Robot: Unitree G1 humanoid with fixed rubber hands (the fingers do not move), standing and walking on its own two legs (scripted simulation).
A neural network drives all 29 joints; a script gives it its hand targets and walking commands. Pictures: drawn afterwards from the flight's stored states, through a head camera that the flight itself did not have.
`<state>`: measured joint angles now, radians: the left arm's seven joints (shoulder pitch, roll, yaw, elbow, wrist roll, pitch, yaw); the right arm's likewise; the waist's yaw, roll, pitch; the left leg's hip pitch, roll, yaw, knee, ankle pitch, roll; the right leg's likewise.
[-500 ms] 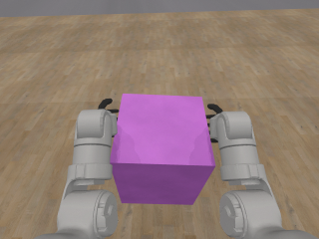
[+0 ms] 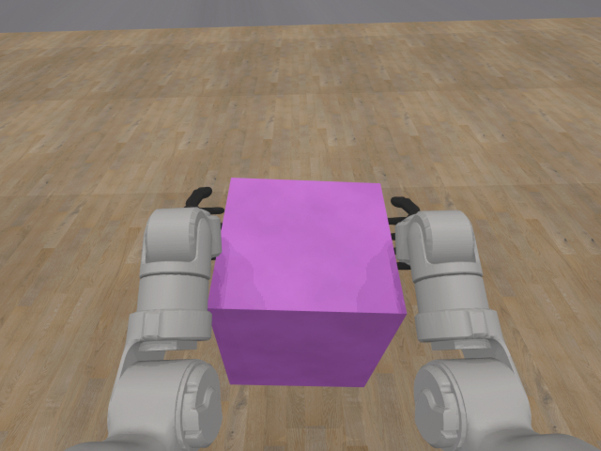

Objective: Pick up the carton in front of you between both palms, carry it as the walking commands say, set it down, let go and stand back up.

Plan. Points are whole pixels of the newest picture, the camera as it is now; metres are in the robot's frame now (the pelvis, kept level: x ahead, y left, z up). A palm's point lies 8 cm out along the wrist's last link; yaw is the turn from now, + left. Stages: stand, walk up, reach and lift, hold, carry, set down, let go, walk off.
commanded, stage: carry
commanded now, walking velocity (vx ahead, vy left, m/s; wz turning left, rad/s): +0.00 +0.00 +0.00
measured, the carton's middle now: (301, 288) +0.35 +0.01 +0.04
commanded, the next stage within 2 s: none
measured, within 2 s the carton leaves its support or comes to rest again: neither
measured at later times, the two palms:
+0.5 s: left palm (181, 233) +0.36 +0.16 +0.15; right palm (397, 236) +0.36 -0.12 +0.14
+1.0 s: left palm (194, 204) +0.42 +0.16 +0.15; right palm (389, 212) +0.41 -0.12 +0.13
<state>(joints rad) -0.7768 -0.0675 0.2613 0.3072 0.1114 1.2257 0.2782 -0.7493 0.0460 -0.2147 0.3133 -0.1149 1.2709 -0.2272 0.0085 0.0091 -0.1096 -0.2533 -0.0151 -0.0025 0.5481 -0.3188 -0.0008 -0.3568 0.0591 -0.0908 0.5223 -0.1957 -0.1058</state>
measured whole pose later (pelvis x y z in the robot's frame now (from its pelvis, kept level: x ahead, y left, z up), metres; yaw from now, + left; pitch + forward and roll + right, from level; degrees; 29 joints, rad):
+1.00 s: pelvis +0.07 +0.02 -0.01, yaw +0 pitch +4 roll +0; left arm -0.77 -0.03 0.25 0.35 0.10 1.22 0.26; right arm -0.74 0.07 -0.21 0.33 -0.11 1.27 -0.25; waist 0.00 0.00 -0.16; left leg -0.20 -0.03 0.01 0.57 -0.44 0.03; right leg -0.38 0.03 -0.09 0.68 -0.39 -0.06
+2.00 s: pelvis +0.68 -0.05 -0.02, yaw -1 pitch +2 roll -2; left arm -0.37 -0.19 0.15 -0.11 0.14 1.19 0.25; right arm -0.34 0.16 -0.15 -0.15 -0.15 1.26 -0.24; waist 0.03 0.05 -0.10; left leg -0.04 0.10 0.09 0.82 -0.48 -0.02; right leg -0.50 -0.03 -0.24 0.58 -0.12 -0.08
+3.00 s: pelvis +1.35 -0.07 -0.01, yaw +0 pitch +4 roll -1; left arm -0.37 -0.18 0.13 -0.13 0.14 1.18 0.25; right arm -0.30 0.16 -0.15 -0.18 -0.14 1.24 -0.24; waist 0.01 0.04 -0.09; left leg -0.18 0.09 0.08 0.91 -0.47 -0.02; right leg -0.45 -0.04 -0.24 0.55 -0.17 -0.09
